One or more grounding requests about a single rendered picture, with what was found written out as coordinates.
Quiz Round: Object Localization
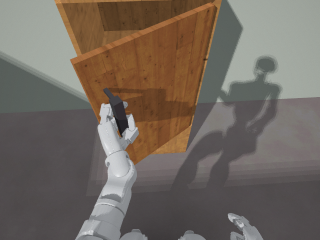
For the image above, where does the robot right hand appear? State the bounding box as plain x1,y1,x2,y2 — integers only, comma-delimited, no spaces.
228,213,263,240

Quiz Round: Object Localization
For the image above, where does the robot left shin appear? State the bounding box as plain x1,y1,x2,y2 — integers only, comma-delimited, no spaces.
131,229,141,233

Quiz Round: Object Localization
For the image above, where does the robot left forearm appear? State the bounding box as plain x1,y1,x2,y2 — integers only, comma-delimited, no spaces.
75,150,137,240

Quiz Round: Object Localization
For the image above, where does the robot left hand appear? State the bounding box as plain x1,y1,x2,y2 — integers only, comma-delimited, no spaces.
97,101,139,157

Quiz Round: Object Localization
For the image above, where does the robot shin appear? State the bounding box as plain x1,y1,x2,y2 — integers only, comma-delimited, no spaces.
184,230,194,235
131,229,141,233

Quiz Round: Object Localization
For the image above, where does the handle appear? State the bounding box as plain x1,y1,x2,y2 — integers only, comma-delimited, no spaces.
103,87,129,137

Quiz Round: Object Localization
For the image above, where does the cupboard door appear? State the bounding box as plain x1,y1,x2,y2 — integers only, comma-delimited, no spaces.
70,2,215,165

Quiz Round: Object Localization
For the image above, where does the robot right shin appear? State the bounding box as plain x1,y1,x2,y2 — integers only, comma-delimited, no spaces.
184,230,194,235

